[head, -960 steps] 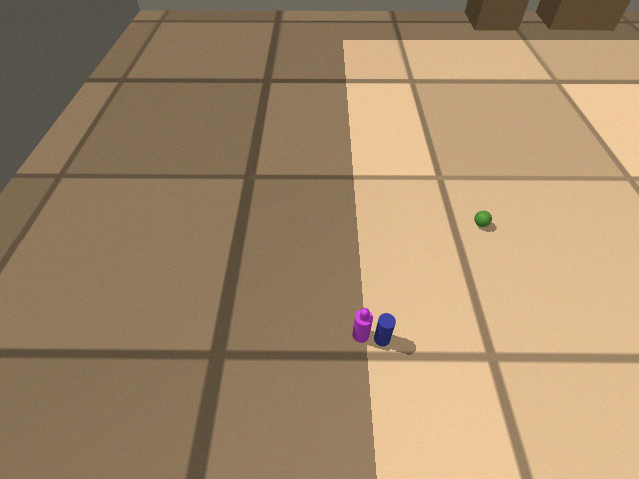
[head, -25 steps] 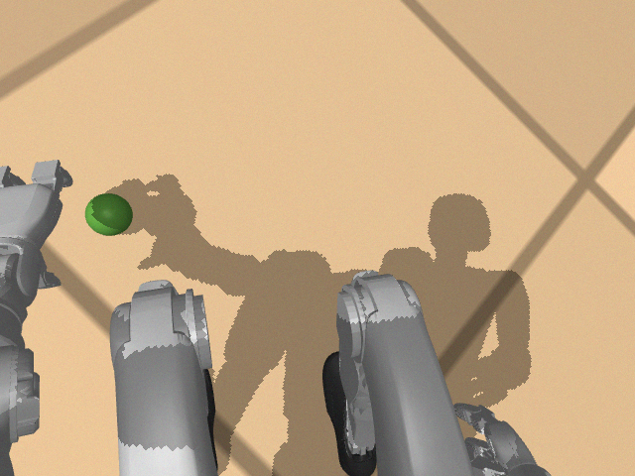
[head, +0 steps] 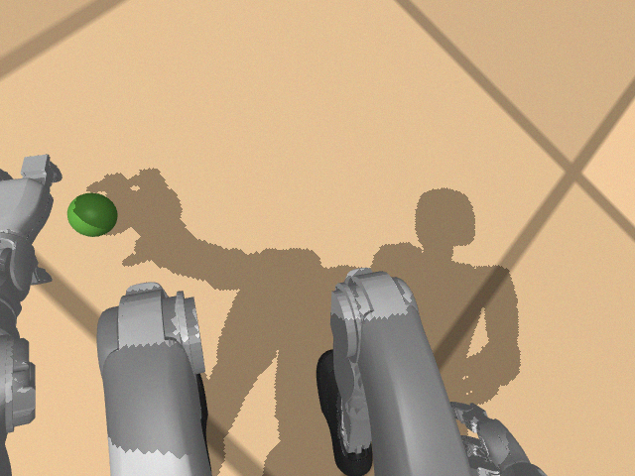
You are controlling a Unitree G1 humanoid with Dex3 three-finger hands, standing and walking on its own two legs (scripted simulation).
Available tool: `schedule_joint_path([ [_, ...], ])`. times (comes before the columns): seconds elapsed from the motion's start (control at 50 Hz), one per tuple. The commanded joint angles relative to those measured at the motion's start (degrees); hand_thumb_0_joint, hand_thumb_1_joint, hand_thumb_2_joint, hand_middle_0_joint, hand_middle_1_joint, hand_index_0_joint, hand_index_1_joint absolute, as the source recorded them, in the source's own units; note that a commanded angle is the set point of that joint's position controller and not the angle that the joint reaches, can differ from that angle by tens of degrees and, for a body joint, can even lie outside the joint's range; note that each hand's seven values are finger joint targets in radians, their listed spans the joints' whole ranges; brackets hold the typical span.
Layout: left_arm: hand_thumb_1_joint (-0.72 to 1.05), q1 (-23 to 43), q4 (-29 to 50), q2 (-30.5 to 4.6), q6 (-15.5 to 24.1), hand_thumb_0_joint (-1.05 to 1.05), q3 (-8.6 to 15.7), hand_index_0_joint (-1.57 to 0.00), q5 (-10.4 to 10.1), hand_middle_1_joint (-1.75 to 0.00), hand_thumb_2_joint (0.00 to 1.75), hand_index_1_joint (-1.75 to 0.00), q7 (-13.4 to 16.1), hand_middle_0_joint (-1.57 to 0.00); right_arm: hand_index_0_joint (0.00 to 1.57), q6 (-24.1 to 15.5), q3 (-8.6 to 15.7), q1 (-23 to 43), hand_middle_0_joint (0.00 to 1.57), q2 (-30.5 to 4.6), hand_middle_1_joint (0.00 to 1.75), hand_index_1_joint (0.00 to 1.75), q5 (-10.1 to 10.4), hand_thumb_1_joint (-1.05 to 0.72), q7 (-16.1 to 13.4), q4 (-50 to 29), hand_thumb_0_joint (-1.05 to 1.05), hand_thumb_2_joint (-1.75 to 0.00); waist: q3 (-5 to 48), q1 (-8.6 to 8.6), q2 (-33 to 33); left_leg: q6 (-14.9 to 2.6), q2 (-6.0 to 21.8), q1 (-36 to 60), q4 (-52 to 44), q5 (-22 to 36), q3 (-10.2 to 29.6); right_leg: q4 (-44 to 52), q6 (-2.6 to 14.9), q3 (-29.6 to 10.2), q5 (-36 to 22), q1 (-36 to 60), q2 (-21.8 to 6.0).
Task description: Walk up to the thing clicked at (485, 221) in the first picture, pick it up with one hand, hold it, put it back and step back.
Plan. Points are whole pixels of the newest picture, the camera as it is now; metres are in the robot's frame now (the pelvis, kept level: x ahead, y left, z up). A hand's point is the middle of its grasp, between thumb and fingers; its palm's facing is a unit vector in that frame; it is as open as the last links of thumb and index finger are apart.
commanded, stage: rise first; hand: left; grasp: from above
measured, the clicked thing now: (93, 214) +0.45 +0.30 -0.29
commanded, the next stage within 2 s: approach in 1.18 s
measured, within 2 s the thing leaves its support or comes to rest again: neither
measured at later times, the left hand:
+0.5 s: hand (33, 223) +0.41 +0.34 -0.19, palm faces -0.44 -0.12 -0.89, open 14.1 cm
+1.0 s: hand (25, 223) +0.40 +0.34 -0.17, palm faces -0.44 -0.10 -0.89, open 14.1 cm
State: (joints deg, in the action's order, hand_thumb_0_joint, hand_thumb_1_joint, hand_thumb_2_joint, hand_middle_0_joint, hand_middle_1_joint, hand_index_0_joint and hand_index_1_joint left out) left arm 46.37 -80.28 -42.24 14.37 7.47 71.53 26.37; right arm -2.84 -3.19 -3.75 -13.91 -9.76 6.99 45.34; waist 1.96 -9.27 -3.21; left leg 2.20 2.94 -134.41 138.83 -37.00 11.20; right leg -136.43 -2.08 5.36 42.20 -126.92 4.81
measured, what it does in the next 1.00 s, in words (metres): stands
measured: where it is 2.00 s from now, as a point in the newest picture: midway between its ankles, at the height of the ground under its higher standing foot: (271, 441)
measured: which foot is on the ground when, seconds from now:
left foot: down 0.00-1.00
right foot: down 0.00-1.00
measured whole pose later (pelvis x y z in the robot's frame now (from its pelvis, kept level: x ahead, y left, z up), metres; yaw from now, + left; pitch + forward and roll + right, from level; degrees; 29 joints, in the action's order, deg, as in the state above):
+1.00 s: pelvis +0.00 +0.00 +0.00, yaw +0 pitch +31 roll -8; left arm 48.2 -80.4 -44.4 14.1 6.8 70.5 23.9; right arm -3.0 -5.0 -4.4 -14.6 -9.8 7.4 44.0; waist 1.5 -10.2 -2.9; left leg 2.3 2.7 -134.3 138.9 -36.7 11.8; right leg -136.1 -2.2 5.9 41.6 -126.7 4.9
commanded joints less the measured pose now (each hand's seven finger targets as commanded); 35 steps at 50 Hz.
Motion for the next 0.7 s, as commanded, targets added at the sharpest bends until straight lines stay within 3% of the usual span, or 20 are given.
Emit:
schedule_joint_path([
  [0.0, -0.55, 14.4, 5.8, -14.8, -0.1, 0.00, 1.8, -0.07, -0.7, -1.02, 1.01, -1.02, 1.8, -0.08, 0.20, -0.7, 4.0, -9.9, 0.20, -14.4, 0.30, 0.30, 0.2, -0.90, -0.5, -1.2, 0.00, -0.90, 36.1, 0.40, 17.1, -3.24, -0.8, 31.0, -12.1, 7.0, -7.4, 14.9, 3.86, 4.9, -13.2, 13.8, 0.5],
  [0.06, -0.55, 15.4, 6.8, -16.2, 0.0, 0.00, 2.9, -0.08, -0.7, -1.00, 1.01, -1.01, 1.9, -0.09, 0.20, -0.7, 3.8, -10.0, 0.20, -14.4, 0.30, 0.30, 0.1, -0.90, -0.4, -1.3, 0.00, -0.90, 37.4, 0.66, 18.0, -3.21, -0.8, 31.2, -12.1, 7.2, -7.5, 14.9, 3.81, 4.8, -13.4, 14.6, 0.5],
  [0.12, -0.55, 14.8, 5.2, -15.4, -0.1, 0.00, 2.3, -0.07, -0.7, -1.02, 1.01, -1.02, 1.8, -0.08, 0.20, -0.7, 3.6, -10.1, 0.20, -14.5, 0.30, 0.30, 0.0, -0.90, -0.4, -1.1, 0.00, -0.90, 36.9, 0.12, 17.4, -3.29, -0.8, 31.0, -11.5, 7.8, -7.4, 14.6, 3.69, 4.9, -14.2, 14.4, 0.6],
  [0.32, -0.58, 17.4, 5.6, -17.5, -0.2, 0.00, 2.6, -0.06, -1.0, -1.02, 1.03, -1.03, 1.4, -0.07, 0.20, -0.6, 2.7, -10.7, 0.20, -14.8, 0.30, 0.30, -0.7, -0.90, -0.4, -1.1, 0.00, -0.90, 37.5, -0.54, 16.7, -3.58, -0.7, 29.4, -10.5, 8.0, -7.5, 15.6, 3.20, 4.4, -15.1, 17.1, 0.8],
  [0.44, -0.57, 17.8, 5.0, -17.8, -0.1, 0.00, 2.2, -0.07, -1.3, -1.03, 1.02, -1.03, 1.0, -0.07, 0.20, -0.8, 2.5, -10.5, 0.20, -15.1, 0.30, 0.30, -0.6, -0.90, -0.4, -1.7, 0.00, -0.90, 36.2, -0.93, 17.0, -3.47, -0.6, 29.3, -10.8, 6.3, -7.0, 15.3, 3.43, 5.0, -13.1, 15.5, 0.9],
  [0.48, -0.57, 17.2, 5.7, -19.2, 0.0, 0.00, 3.4, -0.06, -0.7, -1.02, 1.02, -1.03, 1.1, -0.07, 0.20, -0.6, 2.3, -10.1, 0.20, -15.2, 0.30, 0.30, -0.9, -0.90, -0.4, -1.8, 0.00, -0.90, 37.9, 0.16, 19.9, -2.99, -0.8, 31.1, -11.8, 6.6, -6.9, 14.3, 3.83, 5.5, -13.0, 15.4, 0.9],
  [0.54, -0.57, 16.9, 5.0, -17.6, -0.3, 0.00, 1.9, -0.06, -0.5, -1.02, 1.02, -1.03, 0.7, -0.07, 0.20, -0.5, 2.3, -10.2, 0.20, -15.1, 0.30, 0.30, -0.6, -0.90, -0.2, -1.8, 0.00, -0.90, 36.7, -0.87, 19.0, -3.14, -0.7, 30.7, -11.4, 7.2, -6.8, 14.3, 3.75, 5.6, -14.0, 14.6, 1.0],
  [0.56, -0.56, 17.3, 6.6, -18.1, -0.2, 0.00, 2.7, -0.07, -0.8, -1.02, 1.01, -1.03, 0.9, -0.07, 0.20, -0.5, 2.3, -10.3, 0.20, -15.3, 0.30, 0.30, -0.6, -0.90, -0.3, -1.8, 0.00, -0.90, 37.1, -0.28, 20.2, -2.98, -0.8, 31.4, -12.0, 7.6, -6.9, 14.1, 3.83, 5.6, -14.3, 14.8, 0.8],
  [0.68, -0.56, 15.9, 6.4, -17.0, -0.7, 0.00, 1.8, -0.07, -1.0, -1.03, 1.01, -1.03, 0.3, -0.07, 0.20, -0.7, 2.7, -10.3, 0.20, -15.3, 0.30, 0.30, -0.1, -0.90, -0.1, -2.0, 0.00, -0.90, 35.8, -0.30, 19.7, -2.99, -0.6, 31.7, -12.2, 7.3, -6.9, 14.4, 3.79, 5.7, -14.1, 13.8, 0.7],
])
